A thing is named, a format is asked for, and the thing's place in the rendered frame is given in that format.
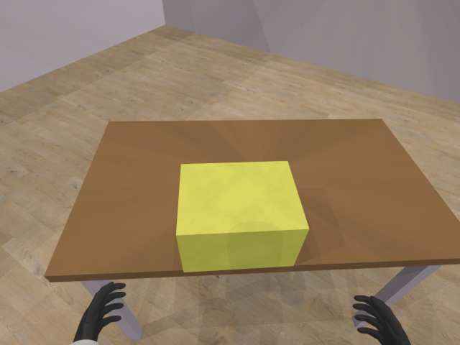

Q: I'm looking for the carton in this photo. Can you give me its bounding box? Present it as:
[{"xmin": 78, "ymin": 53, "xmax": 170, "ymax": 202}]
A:
[{"xmin": 176, "ymin": 161, "xmax": 309, "ymax": 272}]

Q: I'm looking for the left robot hand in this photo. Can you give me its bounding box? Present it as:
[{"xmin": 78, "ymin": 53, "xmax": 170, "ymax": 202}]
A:
[{"xmin": 73, "ymin": 282, "xmax": 126, "ymax": 342}]

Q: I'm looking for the table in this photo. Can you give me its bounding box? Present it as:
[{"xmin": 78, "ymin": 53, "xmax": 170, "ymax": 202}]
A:
[{"xmin": 44, "ymin": 119, "xmax": 460, "ymax": 341}]

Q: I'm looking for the right robot hand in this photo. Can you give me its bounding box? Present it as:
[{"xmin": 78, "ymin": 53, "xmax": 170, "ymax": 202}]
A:
[{"xmin": 353, "ymin": 295, "xmax": 411, "ymax": 345}]

